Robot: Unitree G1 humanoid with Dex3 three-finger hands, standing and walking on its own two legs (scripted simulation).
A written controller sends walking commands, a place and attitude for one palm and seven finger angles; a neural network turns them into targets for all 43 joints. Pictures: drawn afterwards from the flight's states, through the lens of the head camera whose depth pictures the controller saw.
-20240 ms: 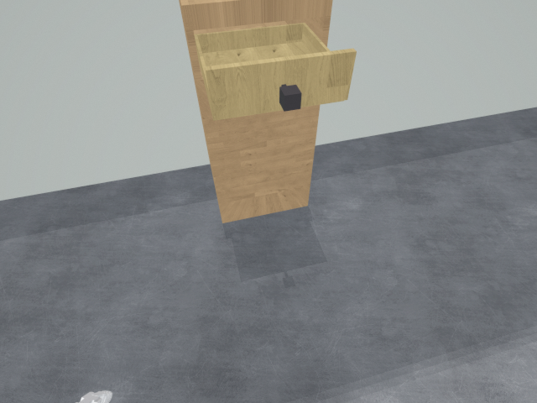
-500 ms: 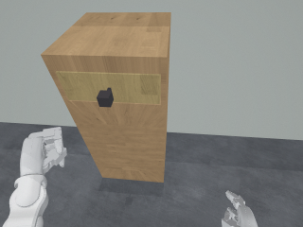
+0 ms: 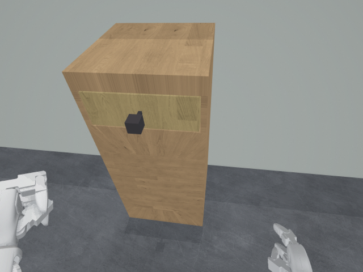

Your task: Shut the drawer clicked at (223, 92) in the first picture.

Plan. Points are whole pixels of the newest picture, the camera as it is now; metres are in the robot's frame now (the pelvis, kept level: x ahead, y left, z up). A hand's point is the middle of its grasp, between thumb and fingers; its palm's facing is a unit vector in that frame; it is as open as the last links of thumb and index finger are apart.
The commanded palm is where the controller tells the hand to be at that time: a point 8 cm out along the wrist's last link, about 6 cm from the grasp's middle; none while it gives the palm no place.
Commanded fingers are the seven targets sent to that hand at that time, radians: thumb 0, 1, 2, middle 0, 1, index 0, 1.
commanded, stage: draw the hand back to the body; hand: left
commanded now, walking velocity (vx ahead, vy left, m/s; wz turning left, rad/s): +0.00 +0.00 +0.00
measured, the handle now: (136, 119) +0.53 +0.22 +0.04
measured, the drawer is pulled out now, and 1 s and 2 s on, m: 0.00 0.00 0.00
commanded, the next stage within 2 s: step back with the hand held close in 0.04 s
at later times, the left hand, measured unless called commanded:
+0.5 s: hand (48, 214) +0.16 +0.25 +0.14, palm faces +0.27 -0.83 -0.49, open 3.2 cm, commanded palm +0.10 +0.29 +0.17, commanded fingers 0.00 0.90 0.90 -1.40 -1.60 -1.40 -1.60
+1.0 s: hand out of the picture +0.05 +0.27 +0.16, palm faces +0.41 -0.82 -0.40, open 3.2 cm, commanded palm -0.01 +0.32 +0.17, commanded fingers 0.00 0.90 0.90 -1.40 -1.60 -1.40 -1.60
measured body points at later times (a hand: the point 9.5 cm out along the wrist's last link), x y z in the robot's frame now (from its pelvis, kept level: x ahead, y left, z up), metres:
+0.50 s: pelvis -0.03 +0.02 +0.00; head +0.00 +0.01 +0.45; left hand +0.14 +0.29 +0.17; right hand +0.14 -0.23 -0.09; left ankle +0.00 +0.13 -0.74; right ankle -0.05 -0.13 -0.74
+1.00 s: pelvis -0.13 +0.03 -0.02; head -0.12 +0.05 +0.43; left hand +0.03 +0.31 +0.18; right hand +0.04 -0.21 -0.09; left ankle -0.01 +0.13 -0.74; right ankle -0.05 -0.13 -0.74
